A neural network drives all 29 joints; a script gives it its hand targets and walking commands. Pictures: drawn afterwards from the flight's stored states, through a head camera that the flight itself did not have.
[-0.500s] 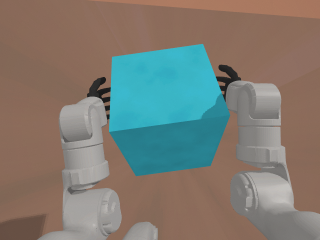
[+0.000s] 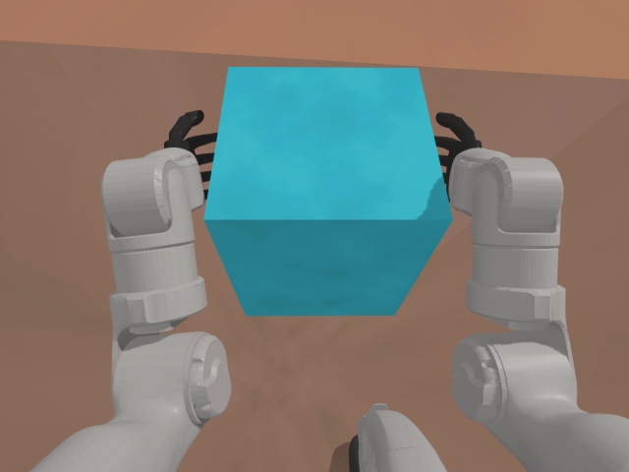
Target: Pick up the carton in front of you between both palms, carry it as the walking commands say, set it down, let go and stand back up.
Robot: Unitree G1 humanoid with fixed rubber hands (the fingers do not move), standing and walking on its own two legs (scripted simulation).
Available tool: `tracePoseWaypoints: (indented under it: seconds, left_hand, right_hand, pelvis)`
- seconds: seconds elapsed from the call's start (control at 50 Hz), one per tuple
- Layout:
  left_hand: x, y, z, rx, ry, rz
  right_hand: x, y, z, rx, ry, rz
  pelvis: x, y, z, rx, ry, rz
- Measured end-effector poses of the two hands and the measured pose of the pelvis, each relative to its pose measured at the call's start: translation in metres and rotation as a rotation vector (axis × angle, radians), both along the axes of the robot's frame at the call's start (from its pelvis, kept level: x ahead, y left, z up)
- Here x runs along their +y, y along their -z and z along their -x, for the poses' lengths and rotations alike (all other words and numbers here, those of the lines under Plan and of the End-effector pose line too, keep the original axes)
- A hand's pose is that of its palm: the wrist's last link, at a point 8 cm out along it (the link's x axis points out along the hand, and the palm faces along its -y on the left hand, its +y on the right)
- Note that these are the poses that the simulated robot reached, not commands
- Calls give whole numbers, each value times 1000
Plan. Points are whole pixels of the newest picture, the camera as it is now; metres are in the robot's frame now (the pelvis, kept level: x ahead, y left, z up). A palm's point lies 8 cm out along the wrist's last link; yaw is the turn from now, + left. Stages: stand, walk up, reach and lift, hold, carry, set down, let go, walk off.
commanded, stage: carry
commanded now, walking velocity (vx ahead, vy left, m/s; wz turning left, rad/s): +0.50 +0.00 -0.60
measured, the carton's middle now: (321, 206) +0.40 -0.02 +0.10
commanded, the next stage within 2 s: none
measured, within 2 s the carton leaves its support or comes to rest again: neither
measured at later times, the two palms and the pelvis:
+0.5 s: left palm (245, 0) +0.73 +0.06 +0.21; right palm (447, 13) +0.65 -0.23 +0.21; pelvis +0.32 +0.01 +0.02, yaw -16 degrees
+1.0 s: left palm out of the picture +0.99 -0.15 +0.19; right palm out of the picture +0.87 -0.43 +0.19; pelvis +0.59 -0.13 +0.05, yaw -26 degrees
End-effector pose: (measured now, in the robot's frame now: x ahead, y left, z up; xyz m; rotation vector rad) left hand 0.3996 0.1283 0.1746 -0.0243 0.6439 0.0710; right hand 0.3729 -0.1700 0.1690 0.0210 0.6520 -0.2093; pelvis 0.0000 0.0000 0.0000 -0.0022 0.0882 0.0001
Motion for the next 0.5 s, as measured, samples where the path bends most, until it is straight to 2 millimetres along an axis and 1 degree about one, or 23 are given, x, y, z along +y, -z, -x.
tracePoseWaypoints:
  seconds: [0.06,0.1,0.16,0.22,0.26,0.32,0.4,0.44,0.46,0.5]
  left_hand:
    - [-13,-1,-45,-19,-1,-8]
    - [-16,4,-69,1,-13,-36]
    - [-12,19,-94,86,-38,-57]
    - [-7,19,-121,109,-45,-70]
    - [-7,10,-145,80,-49,-52]
    - [-14,-6,-188,21,-29,-26]
    - [-28,-26,-252,-42,38,11]
    - [-41,-33,-287,-66,104,9]
    - [-49,-34,-304,-64,143,6]
    - [-69,-30,-330,-15,214,-5]
  right_hand:
    - [-13,0,-47,-20,12,-23]
    - [-17,7,-78,0,-6,-40]
    - [-14,20,-115,86,-37,-52]
    - [-9,21,-148,109,-40,-71]
    - [-9,12,-169,79,-29,-72]
    - [-14,-6,-203,18,11,-70]
    - [-27,-32,-244,-48,82,-37]
    - [-37,-41,-262,-70,133,-16]
    - [-44,-43,-268,-66,161,1]
    - [-59,-39,-275,-11,213,20]
  pelvis:
    - [-9,9,-47,-6,22,14]
    - [-15,10,-74,-21,33,34]
    - [-20,-2,-108,-18,73,29]
    - [-21,-16,-138,-22,107,17]
    - [-21,-23,-158,-19,123,8]
    - [-17,-28,-192,-11,152,1]
    - [-7,-27,-250,2,205,-7]
    - [0,-20,-281,-2,244,-5]
    - [3,-19,-294,-4,260,-5]
    - [7,-25,-317,-8,287,2]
